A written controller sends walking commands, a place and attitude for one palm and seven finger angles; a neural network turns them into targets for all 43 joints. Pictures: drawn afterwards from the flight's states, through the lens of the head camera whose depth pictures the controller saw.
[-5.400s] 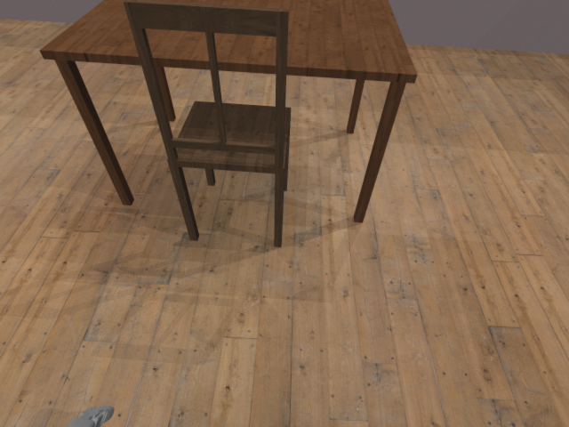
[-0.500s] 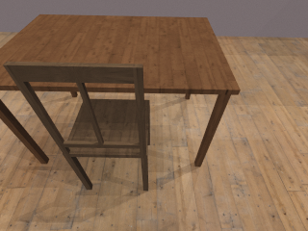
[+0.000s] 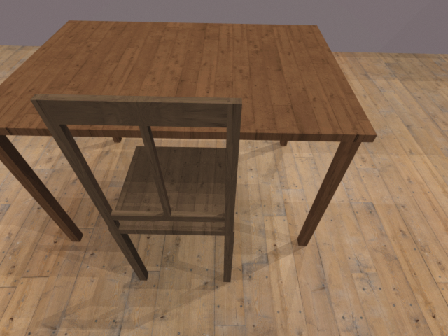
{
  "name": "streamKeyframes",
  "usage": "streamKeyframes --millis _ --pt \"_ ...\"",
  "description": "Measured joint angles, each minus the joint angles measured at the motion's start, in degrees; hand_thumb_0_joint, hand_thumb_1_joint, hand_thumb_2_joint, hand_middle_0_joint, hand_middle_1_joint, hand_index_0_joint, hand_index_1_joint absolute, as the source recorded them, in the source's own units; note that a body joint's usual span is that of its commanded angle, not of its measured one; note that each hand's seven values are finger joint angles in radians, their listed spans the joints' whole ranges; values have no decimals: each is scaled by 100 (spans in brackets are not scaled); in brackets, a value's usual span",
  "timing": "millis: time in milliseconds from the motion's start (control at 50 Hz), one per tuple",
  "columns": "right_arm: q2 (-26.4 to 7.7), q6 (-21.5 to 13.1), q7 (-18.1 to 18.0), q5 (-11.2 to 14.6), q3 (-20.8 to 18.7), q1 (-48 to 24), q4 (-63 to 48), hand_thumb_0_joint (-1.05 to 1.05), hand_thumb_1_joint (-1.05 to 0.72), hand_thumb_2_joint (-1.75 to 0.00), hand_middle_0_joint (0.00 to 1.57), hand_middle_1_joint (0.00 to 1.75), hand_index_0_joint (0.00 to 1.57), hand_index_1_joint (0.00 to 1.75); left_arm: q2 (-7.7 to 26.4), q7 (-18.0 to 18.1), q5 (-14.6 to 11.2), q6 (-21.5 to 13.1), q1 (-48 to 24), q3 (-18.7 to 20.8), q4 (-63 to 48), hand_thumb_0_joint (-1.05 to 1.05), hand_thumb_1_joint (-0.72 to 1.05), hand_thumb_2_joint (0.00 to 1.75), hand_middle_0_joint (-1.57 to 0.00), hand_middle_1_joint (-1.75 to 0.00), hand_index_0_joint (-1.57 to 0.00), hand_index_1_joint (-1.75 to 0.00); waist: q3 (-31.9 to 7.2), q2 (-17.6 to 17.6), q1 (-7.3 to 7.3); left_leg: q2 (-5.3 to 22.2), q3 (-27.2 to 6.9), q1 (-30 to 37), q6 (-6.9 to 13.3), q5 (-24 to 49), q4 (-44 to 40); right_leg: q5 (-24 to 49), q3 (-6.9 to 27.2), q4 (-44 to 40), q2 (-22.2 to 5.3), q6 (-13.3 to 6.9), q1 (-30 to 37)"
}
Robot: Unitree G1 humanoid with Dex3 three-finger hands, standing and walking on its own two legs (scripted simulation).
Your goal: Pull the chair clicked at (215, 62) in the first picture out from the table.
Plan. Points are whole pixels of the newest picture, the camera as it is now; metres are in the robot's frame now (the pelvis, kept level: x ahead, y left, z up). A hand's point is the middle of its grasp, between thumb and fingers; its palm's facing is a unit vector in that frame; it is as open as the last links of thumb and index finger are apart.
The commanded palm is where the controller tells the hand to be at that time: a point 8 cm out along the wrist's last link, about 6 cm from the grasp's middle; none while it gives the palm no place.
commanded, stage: look again from close up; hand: left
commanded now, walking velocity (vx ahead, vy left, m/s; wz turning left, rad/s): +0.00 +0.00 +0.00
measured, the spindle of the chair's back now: (158, 176) +0.49 +0.20 -0.05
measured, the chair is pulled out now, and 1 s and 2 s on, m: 0.00 0.00 0.00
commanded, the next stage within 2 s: raise the hand toward the chair's back in 0.96 s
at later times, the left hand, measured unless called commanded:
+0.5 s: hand out of the picture +0.01 +0.15 -0.18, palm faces +0.03 -0.98 -0.18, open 7.3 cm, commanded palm none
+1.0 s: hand out of the picture -0.01 +0.13 -0.18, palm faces +0.04 -0.99 -0.15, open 7.3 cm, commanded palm none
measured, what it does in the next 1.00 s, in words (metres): stands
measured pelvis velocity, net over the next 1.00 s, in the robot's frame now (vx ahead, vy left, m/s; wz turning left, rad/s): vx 0.01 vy -0.02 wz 0.00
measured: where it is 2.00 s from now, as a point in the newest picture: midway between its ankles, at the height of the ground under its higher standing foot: outside the picture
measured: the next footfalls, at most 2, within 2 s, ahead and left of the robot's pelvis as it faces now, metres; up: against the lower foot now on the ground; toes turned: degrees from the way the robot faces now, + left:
none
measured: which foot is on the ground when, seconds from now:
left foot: down 0.00-1.00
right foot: down 0.00-1.00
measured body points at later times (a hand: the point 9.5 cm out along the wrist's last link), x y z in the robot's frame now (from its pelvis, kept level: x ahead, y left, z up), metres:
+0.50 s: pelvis +0.02 -0.01 +0.00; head +0.03 -0.01 +0.45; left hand +0.01 +0.21 -0.16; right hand +0.01 -0.22 -0.16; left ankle -0.02 +0.08 -0.74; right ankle -0.01 -0.14 -0.74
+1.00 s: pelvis +0.01 -0.02 +0.00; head +0.02 -0.01 +0.45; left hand -0.01 +0.19 -0.16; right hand +0.00 -0.23 -0.16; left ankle -0.02 +0.08 -0.74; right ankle -0.01 -0.14 -0.74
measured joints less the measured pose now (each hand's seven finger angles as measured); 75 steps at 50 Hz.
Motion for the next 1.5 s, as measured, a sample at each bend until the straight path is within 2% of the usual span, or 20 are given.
streamKeyframes --millis 240,1080,1100,1120,1160,1200,1240,1280,1340,1400,1440,1500 --pt "-10 7 -36 15 -4 -168 160 1 -91 -90 20 29 20 30 -77 16 -3 39 -20 -11 101 1 92 90 -20 -29 -20 -30 140 -38 12 -24 37 172 12 -78 -57 -104 42 20 -21 41 123" --pt "94 57 -13 48 0 -194 367 1 -92 -90 20 29 20 30 -147 53 22 -73 165 -59 143 1 91 90 -20 -29 -20 -30 92 -98 38 216 -82 150 -207 -14 -94 5 -93 -214 218 -154 215" --pt "51 32 -30 86 21 -97 108 2 -92 -90 20 29 20 30 -119 107 -178 328 445 -70 -742 2 92 89 -20 -29 -20 -30 128 -89 27 226 -87 88 -208 -49 0 2 -99 -162 224 -154 170" --pt "0 -183 -111 144 57 33 -155 3 -93 -90 20 29 20 30 -2 225 -350 762 791 3 -1901 4 95 89 -20 -29 -21 -30 186 -125 63 212 -53 97 -206 -70 32 -36 -62 -44 207 -160 122" --pt "-137 -765 -190 219 13 235 -527 4 -94 -90 20 30 20 30 251 471 -560 418 1168 83 -3360 6 97 89 -20 -29 -21 -30 91 -160 80 143 -12 -9 -206 -88 100 -174 -15 262 128 -185 -98" --pt "-345 -1119 -215 319 -65 296 -926 4 -94 -90 20 30 20 30 358 612 -762 272 1136 91 -4377 6 95 88 -20 -29 -20 -30 -41 -31 -16 102 -93 -227 -191 -137 314 -271 -92 455 68 -157 -259" --pt "-585 -1372 -238 303 -136 207 -1321 3 -93 -90 20 30 20 30 312 572 -817 -71 873 62 -5086 6 92 87 -19 -29 -19 -29 -187 163 -131 105 -178 -552 -172 -236 648 -317 -180 635 53 -136 -479" --pt "-734 -1531 -202 220 -213 -16 -1674 3 -93 -90 20 29 20 30 172 369 -837 -708 458 90 -5367 5 88 86 -18 -28 -19 -29 -411 228 -228 114 -199 -1063 -172 -364 1074 -423 -199 1014 38 -155 -962" --pt "-713 -1603 -34 146 -342 -419 -2180 2 -92 -90 20 29 20 30 -116 -374 -1038 -1815 -22 194 -5396 3 81 83 -17 -27 -18 -28 -682 0 -214 199 -78 -1880 -226 -615 1787 -660 -66 1786 82 -227 -1869" --pt "-638 -1493 165 82 -432 -739 -2751 2 -91 -90 20 29 20 30 -303 -1270 -1148 -2751 -9 301 -5290 2 73 81 -17 -26 -18 -27 -770 -339 -194 310 -24 -2572 -297 -897 2516 -918 -1 2534 156 -321 -2613" --pt "-640 -1346 241 77 -501 -881 -3124 2 -91 -90 20 29 20 30 -285 -1515 -1031 -2960 191 370 -5182 1 68 79 -17 -26 -18 -26 -774 -486 -128 365 -54 -2996 -340 -1074 2985 -1097 -21 2990 186 -372 -3032" --pt "-690 -1117 275 81 -570 -1049 -3548 2 -91 -90 20 29 20 30 -101 -1417 -917 -2800 682 458 -5238 1 60 76 -17 -25 -18 -25 -707 -539 34 411 -159 -3534 -414 -1291 3578 -1316 -114 3538 199 -451 -3523"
